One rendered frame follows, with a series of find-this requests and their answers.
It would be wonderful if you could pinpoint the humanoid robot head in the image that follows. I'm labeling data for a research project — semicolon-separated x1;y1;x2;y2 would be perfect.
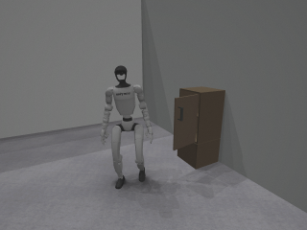
114;65;130;88

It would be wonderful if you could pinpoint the handle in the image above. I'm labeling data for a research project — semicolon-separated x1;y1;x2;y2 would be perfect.
178;106;183;122

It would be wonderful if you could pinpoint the cupboard door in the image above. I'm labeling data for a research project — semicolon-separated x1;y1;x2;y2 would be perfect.
173;94;199;150

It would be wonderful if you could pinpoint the left robot forearm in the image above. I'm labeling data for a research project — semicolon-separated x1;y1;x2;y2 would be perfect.
141;103;152;127

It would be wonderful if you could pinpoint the right robot upper arm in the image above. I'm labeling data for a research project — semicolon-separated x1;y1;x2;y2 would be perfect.
105;86;114;111

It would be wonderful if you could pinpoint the right robot forearm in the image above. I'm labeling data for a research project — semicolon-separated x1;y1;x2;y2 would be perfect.
102;107;110;129

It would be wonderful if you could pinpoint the robot left thigh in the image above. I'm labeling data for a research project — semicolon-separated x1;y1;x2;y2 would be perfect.
133;123;144;164

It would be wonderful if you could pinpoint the right robot hand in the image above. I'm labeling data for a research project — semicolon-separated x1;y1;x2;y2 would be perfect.
100;128;109;145

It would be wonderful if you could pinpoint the left robot hand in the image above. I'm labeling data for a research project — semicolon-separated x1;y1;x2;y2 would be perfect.
144;126;154;144

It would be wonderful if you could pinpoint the left robot upper arm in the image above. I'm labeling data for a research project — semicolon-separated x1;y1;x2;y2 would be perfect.
132;84;146;109

